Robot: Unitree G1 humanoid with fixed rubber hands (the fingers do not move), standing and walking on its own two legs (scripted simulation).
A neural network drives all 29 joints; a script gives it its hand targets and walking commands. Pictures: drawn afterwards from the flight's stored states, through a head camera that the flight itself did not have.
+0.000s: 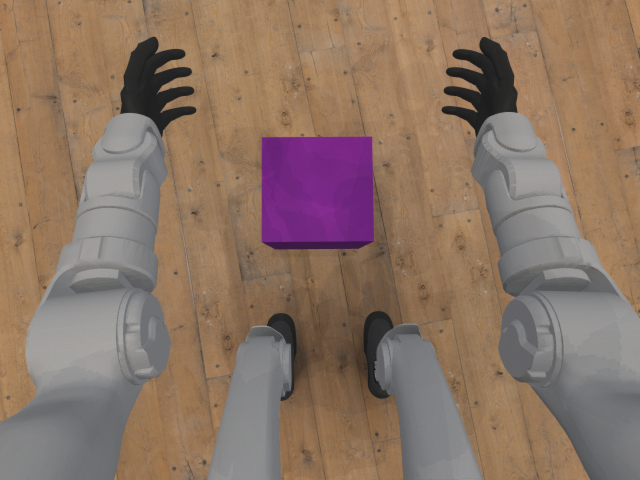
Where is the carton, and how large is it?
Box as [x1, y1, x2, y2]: [262, 137, 373, 248]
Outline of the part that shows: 262,137 262,242 274,248 358,248 373,241 371,137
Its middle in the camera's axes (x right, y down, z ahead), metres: +0.00 -0.09 +0.85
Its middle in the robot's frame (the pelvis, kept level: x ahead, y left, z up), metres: +0.50 +0.02 -0.51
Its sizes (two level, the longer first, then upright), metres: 0.210 0.200 0.250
